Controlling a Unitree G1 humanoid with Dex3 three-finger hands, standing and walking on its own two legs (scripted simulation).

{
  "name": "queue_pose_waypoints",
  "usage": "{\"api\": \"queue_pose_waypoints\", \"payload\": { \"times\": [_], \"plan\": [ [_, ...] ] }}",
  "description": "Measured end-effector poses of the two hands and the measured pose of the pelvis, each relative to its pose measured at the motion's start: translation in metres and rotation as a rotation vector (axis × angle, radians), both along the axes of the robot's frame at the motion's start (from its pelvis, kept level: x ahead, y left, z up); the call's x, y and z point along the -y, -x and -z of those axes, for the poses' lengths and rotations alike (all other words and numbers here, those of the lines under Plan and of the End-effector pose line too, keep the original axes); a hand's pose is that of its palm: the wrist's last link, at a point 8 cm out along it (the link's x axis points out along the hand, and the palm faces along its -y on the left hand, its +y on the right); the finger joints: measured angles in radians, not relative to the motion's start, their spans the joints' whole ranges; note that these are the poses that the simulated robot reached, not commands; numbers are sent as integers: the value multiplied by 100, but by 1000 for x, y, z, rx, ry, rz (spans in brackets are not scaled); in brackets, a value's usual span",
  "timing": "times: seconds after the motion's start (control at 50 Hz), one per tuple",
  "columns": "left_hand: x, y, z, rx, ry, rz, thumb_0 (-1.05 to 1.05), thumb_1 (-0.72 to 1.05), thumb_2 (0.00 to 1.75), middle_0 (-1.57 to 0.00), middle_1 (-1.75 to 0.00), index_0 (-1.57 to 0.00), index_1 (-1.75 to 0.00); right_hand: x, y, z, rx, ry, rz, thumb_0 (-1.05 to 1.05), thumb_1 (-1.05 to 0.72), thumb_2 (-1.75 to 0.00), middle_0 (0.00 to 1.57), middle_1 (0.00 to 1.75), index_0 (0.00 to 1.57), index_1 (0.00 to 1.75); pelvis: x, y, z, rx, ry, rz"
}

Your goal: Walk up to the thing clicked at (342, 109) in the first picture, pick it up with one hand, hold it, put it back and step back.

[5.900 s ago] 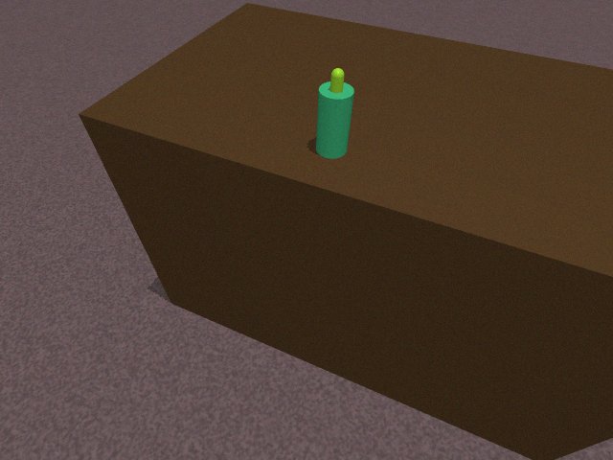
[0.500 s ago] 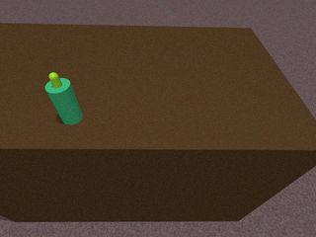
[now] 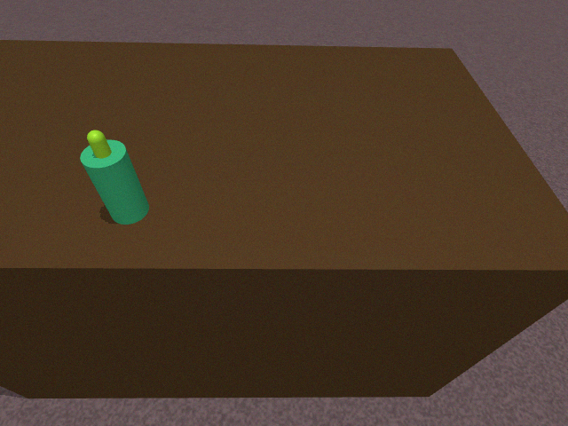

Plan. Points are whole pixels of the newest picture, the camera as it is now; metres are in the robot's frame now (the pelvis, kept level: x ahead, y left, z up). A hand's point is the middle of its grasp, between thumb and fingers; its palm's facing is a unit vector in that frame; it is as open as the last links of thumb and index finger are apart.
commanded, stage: rise first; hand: left
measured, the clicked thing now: (113, 175) +0.44 +0.27 +0.10
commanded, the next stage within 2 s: go down in 1.94 s
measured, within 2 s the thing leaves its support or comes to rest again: neither
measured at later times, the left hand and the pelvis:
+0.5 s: hand (92, 403) +0.17 +0.27 -0.08, palm faces +0.28 -0.89 -0.35, open 14.8 cm; pelvis +0.00 +0.00 -0.01, yaw +1 degrees
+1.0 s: hand (37, 363) +0.18 +0.28 +0.07, palm faces +0.38 -0.82 -0.42, open 17.5 cm; pelvis +0.00 +0.00 -0.01, yaw +2 degrees
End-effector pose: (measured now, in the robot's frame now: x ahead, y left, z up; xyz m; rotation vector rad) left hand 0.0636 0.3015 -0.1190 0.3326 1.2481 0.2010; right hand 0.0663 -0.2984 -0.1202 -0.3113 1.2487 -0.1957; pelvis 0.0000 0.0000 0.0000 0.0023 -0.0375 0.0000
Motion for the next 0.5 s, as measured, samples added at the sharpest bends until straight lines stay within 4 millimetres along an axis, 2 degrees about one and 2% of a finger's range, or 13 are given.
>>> {"api": "queue_pose_waypoints", "payload": {
  "times": [0.1, 0.2, 0.26, 0.3, 0.36, 0.5],
  "plan": [
    [1, -4, 0, 21, 2, -10, 0, 89, 89, -20, -29, -19, -29, -1, -4, -1, 28, -2, 13, 0, -90, -89, 19, 29, 20, 30, 0, 0, 1, -8, 1, -2],
    [11, -46, -7, 251, 23, -68, 1, 76, 75, -14, -20, -13, -21, -14, -47, -6, 247, -19, 44, 1, -76, -75, 13, 20, 13, 20, -1, 11, 6, -29, 2, -7],
    [12, -70, -19, 369, 16, -79, 1, 62, 60, -11, -15, -10, -16, -20, -73, -14, 344, -19, 49, 1, -62, -60, 10, 14, 10, 14, -2, 14, 8, -52, 4, -8],
    [10, -80, -29, 429, 6, -84, 1, 52, 50, -10, -13, -9, -13, -22, -84, -19, 391, -22, 47, 1, -51, -50, 8, 11, 9, 12, -2, 12, 8, -65, 5, -10],
    [4, -84, -43, 493, -15, -94, 1, 37, 36, -8, -10, -8, -9, -27, -91, -24, 423, -29, 35, 0, -34, -36, 7, 9, 8, 9, -2, 8, 7, -68, 5, -13],
    [-8, -74, -74, 600, -78, -98, 0, 1, 15, -5, -6, -6, -4, -44, -88, -27, 453, -63, 4, 0, 5, -16, 5, 6, 6, 6, -3, -2, 6, -51, 3, -20]
  ]
}}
